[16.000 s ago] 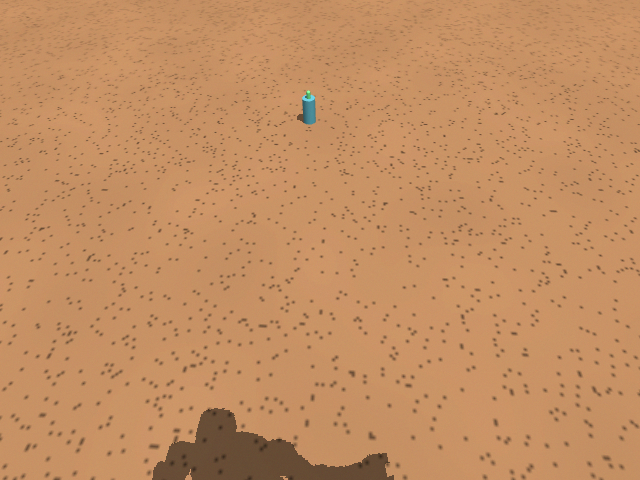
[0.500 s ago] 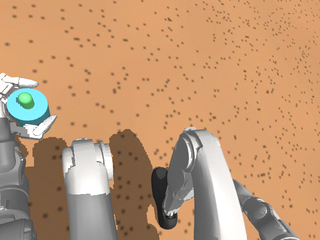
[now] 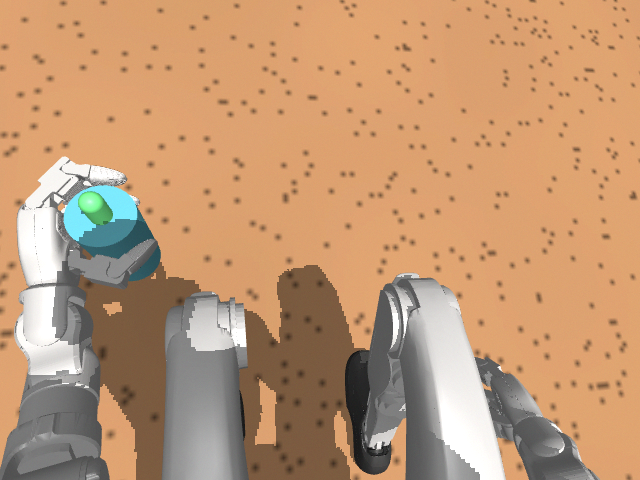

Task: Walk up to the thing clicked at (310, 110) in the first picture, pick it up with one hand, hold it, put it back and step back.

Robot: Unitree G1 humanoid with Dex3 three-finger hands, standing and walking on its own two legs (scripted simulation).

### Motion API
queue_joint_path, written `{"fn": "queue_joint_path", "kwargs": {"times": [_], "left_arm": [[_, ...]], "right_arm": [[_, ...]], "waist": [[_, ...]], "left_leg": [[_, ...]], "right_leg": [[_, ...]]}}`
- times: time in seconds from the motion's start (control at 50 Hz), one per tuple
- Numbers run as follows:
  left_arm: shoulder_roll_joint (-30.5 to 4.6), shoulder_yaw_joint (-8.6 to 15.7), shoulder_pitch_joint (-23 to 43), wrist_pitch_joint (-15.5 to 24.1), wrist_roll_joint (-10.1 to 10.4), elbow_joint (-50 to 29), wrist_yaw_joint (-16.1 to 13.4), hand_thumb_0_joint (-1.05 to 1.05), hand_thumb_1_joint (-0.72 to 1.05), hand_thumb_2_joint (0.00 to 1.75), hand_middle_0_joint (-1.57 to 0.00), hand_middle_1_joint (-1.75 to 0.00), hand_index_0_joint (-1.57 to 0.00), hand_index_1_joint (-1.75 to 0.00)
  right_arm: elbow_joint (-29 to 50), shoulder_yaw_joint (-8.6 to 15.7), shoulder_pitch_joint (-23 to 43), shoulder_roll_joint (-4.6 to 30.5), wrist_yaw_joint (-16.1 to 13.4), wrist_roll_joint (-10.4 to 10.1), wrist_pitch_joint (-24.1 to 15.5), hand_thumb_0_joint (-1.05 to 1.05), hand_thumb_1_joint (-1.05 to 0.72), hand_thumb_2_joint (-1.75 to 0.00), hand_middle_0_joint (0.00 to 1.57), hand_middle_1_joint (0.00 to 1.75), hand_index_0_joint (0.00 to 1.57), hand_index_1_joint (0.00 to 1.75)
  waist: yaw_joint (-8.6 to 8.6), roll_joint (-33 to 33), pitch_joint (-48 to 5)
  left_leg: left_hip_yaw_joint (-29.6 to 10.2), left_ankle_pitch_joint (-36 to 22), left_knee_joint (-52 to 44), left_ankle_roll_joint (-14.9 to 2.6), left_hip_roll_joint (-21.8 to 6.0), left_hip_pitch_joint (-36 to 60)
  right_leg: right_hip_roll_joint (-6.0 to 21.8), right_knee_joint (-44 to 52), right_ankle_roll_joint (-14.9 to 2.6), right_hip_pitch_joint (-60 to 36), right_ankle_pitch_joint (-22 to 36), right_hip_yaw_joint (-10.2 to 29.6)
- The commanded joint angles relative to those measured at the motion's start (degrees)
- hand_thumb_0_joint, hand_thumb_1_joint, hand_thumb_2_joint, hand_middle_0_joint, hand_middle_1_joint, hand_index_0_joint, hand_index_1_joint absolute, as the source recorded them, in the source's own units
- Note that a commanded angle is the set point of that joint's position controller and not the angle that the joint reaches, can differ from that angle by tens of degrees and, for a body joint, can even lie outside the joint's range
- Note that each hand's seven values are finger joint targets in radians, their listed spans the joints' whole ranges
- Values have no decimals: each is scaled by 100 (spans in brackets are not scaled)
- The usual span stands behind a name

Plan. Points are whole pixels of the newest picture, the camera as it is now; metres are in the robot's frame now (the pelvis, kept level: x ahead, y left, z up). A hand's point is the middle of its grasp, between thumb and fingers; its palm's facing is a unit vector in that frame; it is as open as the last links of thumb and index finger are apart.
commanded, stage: settle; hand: left
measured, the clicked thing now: (115, 232) +0.39 +0.24 -0.07
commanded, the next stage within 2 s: lift in 0.60 s
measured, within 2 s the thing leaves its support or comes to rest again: neither
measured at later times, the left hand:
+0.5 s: hand (102, 226) +0.38 +0.23 -0.01, palm faces +0.15 -0.99 -0.03, open 9.9 cm
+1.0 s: hand (88, 216) +0.38 +0.23 +0.02, palm faces +0.10 -0.99 -0.05, open 9.9 cm
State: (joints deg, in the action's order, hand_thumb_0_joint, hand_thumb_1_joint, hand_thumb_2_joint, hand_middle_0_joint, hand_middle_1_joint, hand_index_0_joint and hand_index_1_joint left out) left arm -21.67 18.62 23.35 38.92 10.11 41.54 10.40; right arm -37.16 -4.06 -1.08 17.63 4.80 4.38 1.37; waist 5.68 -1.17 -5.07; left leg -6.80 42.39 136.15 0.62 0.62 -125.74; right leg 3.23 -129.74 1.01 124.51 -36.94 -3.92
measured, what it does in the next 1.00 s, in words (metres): rises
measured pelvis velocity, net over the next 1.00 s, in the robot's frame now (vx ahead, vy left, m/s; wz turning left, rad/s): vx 0.00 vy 0.00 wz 0.05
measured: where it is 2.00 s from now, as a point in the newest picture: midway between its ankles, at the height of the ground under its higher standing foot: (299, 449)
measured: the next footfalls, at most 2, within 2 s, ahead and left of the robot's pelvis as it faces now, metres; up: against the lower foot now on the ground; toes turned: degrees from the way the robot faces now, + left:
none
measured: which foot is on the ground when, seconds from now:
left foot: down 0.00-1.00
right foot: down 0.00-1.00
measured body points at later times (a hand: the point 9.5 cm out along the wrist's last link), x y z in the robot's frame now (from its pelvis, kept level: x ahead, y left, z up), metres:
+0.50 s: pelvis +0.00 +0.00 +0.03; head +0.19 +0.05 +0.43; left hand +0.37 +0.28 -0.01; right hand +0.18 -0.26 -0.09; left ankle +0.07 +0.12 -0.32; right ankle +0.11 -0.13 -0.32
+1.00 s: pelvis +0.00 +0.00 +0.05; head +0.19 +0.04 +0.46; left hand +0.37 +0.28 +0.03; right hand +0.17 -0.26 -0.07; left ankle +0.07 +0.12 -0.32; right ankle +0.11 -0.13 -0.32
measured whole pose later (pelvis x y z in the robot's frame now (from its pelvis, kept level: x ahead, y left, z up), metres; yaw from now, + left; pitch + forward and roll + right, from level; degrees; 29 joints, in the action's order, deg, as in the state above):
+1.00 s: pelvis +0.00 +0.00 +0.05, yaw +3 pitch +33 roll -4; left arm -19.0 18.6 22.3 34.3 9.8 39.8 13.8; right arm -36.7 -0.7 -4.5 16.6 2.3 1.8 -1.2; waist 4.8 0.0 -9.4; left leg -3.9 40.9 125.9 0.4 0.6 -117.8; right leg 3.6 -121.8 0.8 117.8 -36.6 -1.8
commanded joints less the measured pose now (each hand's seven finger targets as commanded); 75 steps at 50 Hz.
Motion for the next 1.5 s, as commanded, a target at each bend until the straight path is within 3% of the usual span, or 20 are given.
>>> {"fn": "queue_joint_path", "kwargs": {"times": [0.0,0.18,0.38,0.5,0.54,0.58,0.66,0.7,0.78,0.84,0.9,0.92,0.98,1.12,1.2,1.24,1.3,1.44,1.46,1.48], "left_arm": [[-982,358,1214,384,132,-1393,67,0,24,127,-132,-142,-131,-145],[-655,281,1263,254,107,-1281,127,0,28,131,-134,-144,-133,-147],[-811,394,1607,351,113,-1375,136,0,24,132,-133,-144,-132,-147],[-880,415,1609,361,20,-1253,107,0,26,132,-132,-143,-131,-145],[-653,275,1480,329,13,-1041,145,0,27,134,-132,-144,-131,-146],[-979,492,1822,388,34,-1375,129,0,25,133,-132,-144,-132,-146],[-601,281,1701,289,95,-907,199,0,25,134,-131,-144,-131,-146],[-869,469,1651,299,57,-974,196,0,28,127,-130,-145,-132,-144],[-742,315,1364,235,35,-1038,263,0,21,123,-124,-139,-126,-139],[-1057,468,1592,197,74,-1529,298,0,21,121,-123,-138,-125,-137],[-735,198,1329,58,102,-1515,373,0,22,123,-123,-138,-125,-137],[-663,264,1151,0,170,-1374,365,0,23,123,-123,-139,-125,-138],[-1002,360,1439,-51,178,-2071,293,0,23,124,-123,-139,-126,-139],[-446,-23,720,-436,300,-2136,263,0,19,126,-121,-140,-124,-139],[-645,52,749,-603,299,-2973,157,0,21,124,-121,-139,-124,-138],[-421,-95,363,-733,320,-2942,95,0,22,126,-121,-140,-124,-139],[-475,26,294,-836,360,-3320,-31,0,21,126,-120,-140,-123,-139],[-401,-212,106,-1196,308,-4191,-322,0,21,127,-119,-139,-122,-138],[-107,-440,-187,-1287,298,-3944,-343,0,20,127,-119,-140,-122,-139],[-128,-390,-149,-1325,332,-4105,-394,0,22,129,-120,-140,-122,-140]], "right_arm": [[413,563,-518,1212,-111,-60,-153,0,-91,-91,20,30,20,30],[436,664,-520,1146,-144,-89,-227,0,-90,-90,20,30,20,30],[439,703,-470,1024,-178,-63,-361,0,-91,-90,20,30,20,30],[439,712,-522,1029,-192,-83,-379,0,-90,-90,20,30,20,30],[465,715,-561,1023,-194,-100,-377,0,-90,-90,20,30,20,30],[420,709,-613,1025,-198,-88,-390,0,-90,-90,20,30,20,30],[422,696,-632,1050,-203,-134,-396,0,-90,-90,20,30,20,30],[393,719,-688,1069,-217,-136,-395,0,-93,-91,20,30,20,30],[447,735,-710,1037,-226,-163,-392,0,-92,-90,20,30,20,30],[462,776,-750,1069,-270,-207,-408,0,-92,-90,20,30,20,30],[544,762,-720,1046,-294,-262,-426,0,-91,-90,20,30,20,30],[564,778,-712,1049,-306,-280,-441,0,-91,-90,20,30,20,30],[620,773,-738,1022,-346,-336,-442,0,-91,-90,20,30,20,30],[729,808,-729,937,-421,-436,-531,0,-91,-90,20,30,20,30],[819,841,-820,885,-459,-491,-521,0,-90,-90,20,30,20,30],[906,821,-728,859,-480,-539,-530,0,-90,-90,20,30,20,30],[954,849,-731,831,-524,-603,-548,0,-90,-90,20,30,20,30],[989,816,-790,635,-650,-677,-577,0,-90,-90,20,30,20,30],[983,802,-808,610,-655,-675,-583,0,-90,-90,20,30,20,30],[985,791,-820,621,-662,-692,-593,0,-90,-90,20,30,20,30]], "waist": [[-67,1001,-3882],[-70,962,-3849],[-137,685,-3869],[-159,858,-3884],[-89,746,-3827],[-164,853,-3944],[-26,830,-3823],[-153,894,-3949],[-157,813,-3991],[-239,913,-4207],[-135,952,-4074],[-133,831,-3913],[-254,895,-4143],[-155,648,-3903],[-312,748,-4213],[-288,607,-3956],[-384,665,-4039],[-356,614,-4001],[-275,559,-3933],[-308,536,-3900]], "left_leg": [[360,-1155,-1903,-150,31,2363],[355,-1255,-2132,-123,28,2693],[552,-660,-2192,-221,69,2383],[502,-764,-2358,-184,79,2625],[491,-764,-2405,-185,83,2648],[498,-676,-2433,-184,75,2651],[444,-832,-2466,-167,73,2748],[486,-973,-2465,-171,73,2869],[512,-942,-2580,-184,90,2936],[513,-933,-2677,-186,86,3100],[427,-808,-2887,-173,77,3218],[436,-684,-2904,-197,86,3114],[426,-682,-3054,-194,76,3281],[461,-812,-3339,-211,63,3505],[477,-935,-3624,-208,59,3954],[419,-812,-3869,-212,56,3974],[368,-838,-4138,-193,36,4377],[406,-1253,-4734,-182,18,5155],[381,-1440,-4808,-180,15,5281],[342,-1530,-4927,-172,15,5418]], "right_leg": [[-228,1257,-300,-2446,1072,-123],[-192,1385,-324,-2329,1071,-92],[-199,1738,-274,-2671,541,96],[-191,1696,-319,-2479,610,53],[-189,1743,-313,-2493,608,35],[-192,1755,-312,-2584,537,50],[-174,1715,-325,-2431,692,11],[-172,1736,-324,-2539,783,35],[-174,1875,-322,-2693,742,52],[-175,1959,-334,-2776,736,86],[-167,2046,-341,-2730,647,52],[-168,2140,-325,-2748,566,60],[-163,2266,-332,-2960,557,102],[-179,2762,-313,-3320,664,174],[-173,3074,-316,-3757,749,226],[-164,3263,-296,-3897,631,231],[-175,3447,-301,-4074,692,224],[-205,4227,-258,-5069,1061,324],[-214,4299,-253,-5174,1251,287],[-218,4368,-261,-5273,1326,258]]}}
